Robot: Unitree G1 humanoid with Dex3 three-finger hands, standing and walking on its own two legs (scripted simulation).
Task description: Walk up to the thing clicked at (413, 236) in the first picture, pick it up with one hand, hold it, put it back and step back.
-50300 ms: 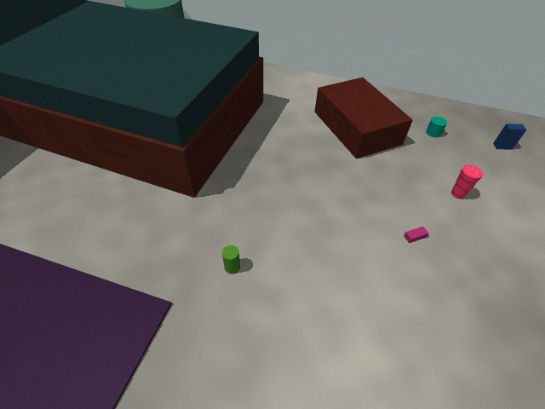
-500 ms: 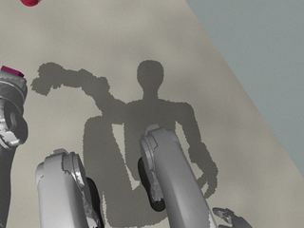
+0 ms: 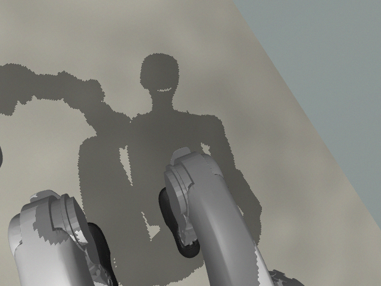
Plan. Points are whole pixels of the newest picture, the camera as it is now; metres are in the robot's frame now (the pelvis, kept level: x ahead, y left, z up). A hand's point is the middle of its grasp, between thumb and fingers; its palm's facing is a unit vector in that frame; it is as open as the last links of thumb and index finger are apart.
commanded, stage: crouch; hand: left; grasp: from above
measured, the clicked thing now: out of the picture +0.51 +0.28 -0.21
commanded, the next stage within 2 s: lower in 0.18 s
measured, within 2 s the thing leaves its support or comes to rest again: rests again in 1.56 s
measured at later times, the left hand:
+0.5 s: hand out of the picture +0.49 +0.28 -0.20, palm faces -0.16 -0.41 -0.90, open 7.4 cm
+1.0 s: hand out of the picture +0.50 +0.27 -0.23, palm faces -0.15 -0.41 -0.90, open 7.4 cm
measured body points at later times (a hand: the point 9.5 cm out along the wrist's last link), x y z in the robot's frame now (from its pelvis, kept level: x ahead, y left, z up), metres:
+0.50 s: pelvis +0.00 +0.00 -0.01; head +0.29 +0.05 +0.33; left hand +0.50 +0.30 -0.14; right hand -0.03 -0.25 -0.09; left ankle +0.07 +0.13 -0.30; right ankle +0.11 -0.10 -0.30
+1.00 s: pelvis +0.00 +0.00 +0.00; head +0.31 +0.07 +0.31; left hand +0.51 +0.29 -0.18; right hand -0.03 -0.24 -0.06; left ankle +0.07 +0.13 -0.30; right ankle +0.11 -0.10 -0.30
